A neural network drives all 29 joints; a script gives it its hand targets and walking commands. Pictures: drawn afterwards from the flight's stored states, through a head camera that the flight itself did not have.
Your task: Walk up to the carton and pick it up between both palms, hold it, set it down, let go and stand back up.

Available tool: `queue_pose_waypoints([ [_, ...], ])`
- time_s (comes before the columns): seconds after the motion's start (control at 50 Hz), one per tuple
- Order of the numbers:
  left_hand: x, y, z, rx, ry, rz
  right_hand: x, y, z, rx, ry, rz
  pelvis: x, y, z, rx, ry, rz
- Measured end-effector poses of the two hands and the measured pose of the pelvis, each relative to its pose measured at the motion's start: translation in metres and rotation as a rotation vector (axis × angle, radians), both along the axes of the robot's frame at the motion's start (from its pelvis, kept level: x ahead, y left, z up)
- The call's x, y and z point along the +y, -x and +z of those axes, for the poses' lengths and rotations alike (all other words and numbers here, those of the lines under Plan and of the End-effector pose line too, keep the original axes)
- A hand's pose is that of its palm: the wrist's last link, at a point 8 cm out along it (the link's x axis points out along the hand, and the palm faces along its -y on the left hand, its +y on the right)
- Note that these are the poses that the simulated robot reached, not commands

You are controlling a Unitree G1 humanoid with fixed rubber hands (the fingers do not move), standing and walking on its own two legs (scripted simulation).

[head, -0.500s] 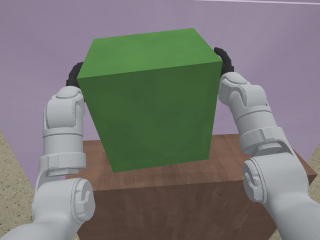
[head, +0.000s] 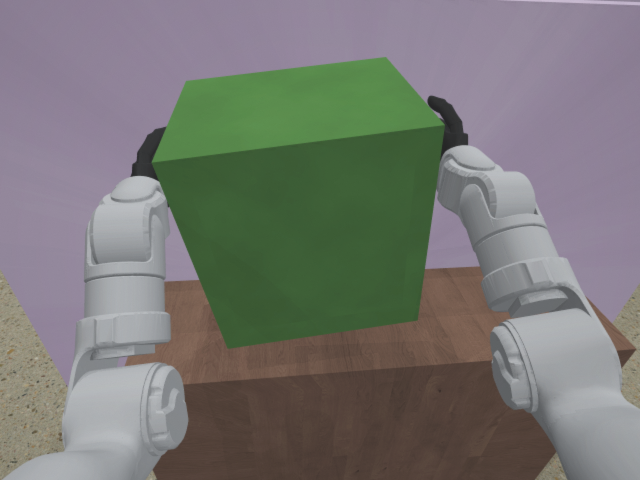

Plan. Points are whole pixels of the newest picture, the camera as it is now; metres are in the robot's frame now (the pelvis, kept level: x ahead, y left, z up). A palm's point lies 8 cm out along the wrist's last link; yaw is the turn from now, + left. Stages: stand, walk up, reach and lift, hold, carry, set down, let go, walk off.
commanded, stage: hold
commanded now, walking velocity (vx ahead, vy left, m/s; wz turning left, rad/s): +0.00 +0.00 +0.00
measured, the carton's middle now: (305, 204) +0.39 +0.00 +0.22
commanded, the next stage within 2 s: none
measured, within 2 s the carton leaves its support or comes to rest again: neither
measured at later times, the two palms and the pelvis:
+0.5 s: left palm (139, 182) +0.36 +0.19 +0.27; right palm (443, 149) +0.37 -0.16 +0.31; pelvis +0.00 +0.00 +0.00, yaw +0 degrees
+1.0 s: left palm (151, 183) +0.36 +0.17 +0.27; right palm (452, 157) +0.37 -0.17 +0.30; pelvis +0.00 +0.00 +0.00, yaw +0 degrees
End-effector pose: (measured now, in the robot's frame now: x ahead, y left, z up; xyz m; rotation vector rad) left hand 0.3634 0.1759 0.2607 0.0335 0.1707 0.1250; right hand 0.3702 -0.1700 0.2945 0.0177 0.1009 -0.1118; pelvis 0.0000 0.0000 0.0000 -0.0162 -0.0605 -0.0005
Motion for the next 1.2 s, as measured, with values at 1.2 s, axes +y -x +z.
queue_pose_waypoints([
  [1.2, 0.002, 0.002, 0.008, -0.006, 0.009, 0.002, 0.002, 0.002, 0.006, 0.011, 0.008, -0.002, -0.003, 0.004, 0.0, 0.013, 0.0, 0.007],
])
